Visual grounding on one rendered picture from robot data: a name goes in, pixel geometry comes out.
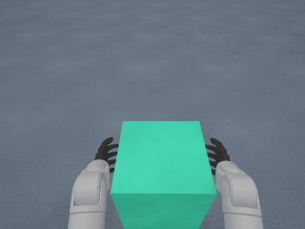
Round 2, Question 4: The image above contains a left robot forearm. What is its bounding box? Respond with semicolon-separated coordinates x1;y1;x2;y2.
68;159;111;229

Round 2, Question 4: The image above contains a right robot hand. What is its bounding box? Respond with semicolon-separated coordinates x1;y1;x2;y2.
205;137;230;175

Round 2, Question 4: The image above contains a right robot forearm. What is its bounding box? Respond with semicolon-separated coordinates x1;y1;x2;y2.
215;160;264;229

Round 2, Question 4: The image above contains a left robot hand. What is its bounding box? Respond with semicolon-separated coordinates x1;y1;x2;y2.
94;137;119;173

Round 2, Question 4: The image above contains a carton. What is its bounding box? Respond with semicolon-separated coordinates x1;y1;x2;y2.
111;121;217;229

